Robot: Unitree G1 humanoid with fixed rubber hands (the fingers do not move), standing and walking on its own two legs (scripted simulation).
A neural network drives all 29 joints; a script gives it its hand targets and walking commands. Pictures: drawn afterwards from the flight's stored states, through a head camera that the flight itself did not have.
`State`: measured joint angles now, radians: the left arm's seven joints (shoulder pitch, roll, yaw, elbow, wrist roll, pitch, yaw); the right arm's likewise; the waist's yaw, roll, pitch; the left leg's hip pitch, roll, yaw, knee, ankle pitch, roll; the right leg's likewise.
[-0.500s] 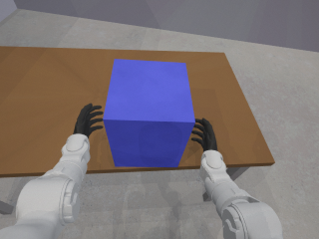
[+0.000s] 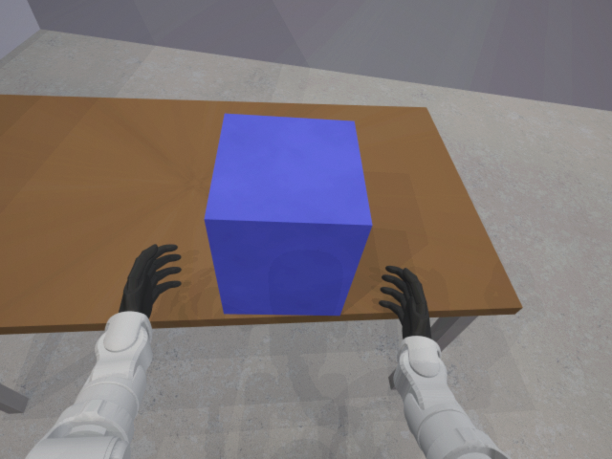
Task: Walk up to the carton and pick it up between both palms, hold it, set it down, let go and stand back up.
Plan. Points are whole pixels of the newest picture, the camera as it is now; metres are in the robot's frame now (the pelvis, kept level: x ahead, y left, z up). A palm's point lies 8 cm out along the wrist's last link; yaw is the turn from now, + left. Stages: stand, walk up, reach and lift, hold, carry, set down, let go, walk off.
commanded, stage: set down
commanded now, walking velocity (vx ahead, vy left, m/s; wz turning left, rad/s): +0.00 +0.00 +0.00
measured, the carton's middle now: (286, 221) +0.48 +0.03 +0.00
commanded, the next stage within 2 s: none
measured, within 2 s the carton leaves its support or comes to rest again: neither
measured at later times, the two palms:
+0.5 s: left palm (108, 367) +0.25 +0.24 -0.01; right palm (424, 374) +0.24 -0.16 -0.01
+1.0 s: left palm (105, 396) +0.22 +0.24 -0.02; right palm (440, 402) +0.21 -0.18 -0.02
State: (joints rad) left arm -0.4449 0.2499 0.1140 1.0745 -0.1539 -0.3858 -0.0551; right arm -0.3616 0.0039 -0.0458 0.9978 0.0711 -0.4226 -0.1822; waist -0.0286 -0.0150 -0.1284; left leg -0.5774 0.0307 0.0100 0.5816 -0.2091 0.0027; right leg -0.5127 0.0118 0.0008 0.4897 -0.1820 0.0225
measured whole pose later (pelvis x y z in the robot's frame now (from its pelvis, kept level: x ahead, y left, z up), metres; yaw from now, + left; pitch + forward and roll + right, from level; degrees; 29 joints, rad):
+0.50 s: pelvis +0.01 +0.00 +0.01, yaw +0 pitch +1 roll -2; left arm -0.01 0.26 0.04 0.60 -0.17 -0.30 -0.06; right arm 0.02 0.00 0.01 0.65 0.07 -0.40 -0.17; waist 0.01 -0.01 0.01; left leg -0.34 0.03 0.01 0.56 -0.24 0.01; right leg -0.26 0.01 0.00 0.44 -0.20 0.02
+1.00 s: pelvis +0.01 -0.01 +0.01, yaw +1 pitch -2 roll -1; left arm 0.14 0.28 0.03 0.47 -0.18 -0.22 -0.06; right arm 0.18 0.00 0.01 0.53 0.07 -0.31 -0.15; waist 0.03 -0.02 0.04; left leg -0.24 0.03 0.01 0.50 -0.23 0.00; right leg -0.19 0.01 0.00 0.43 -0.21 0.01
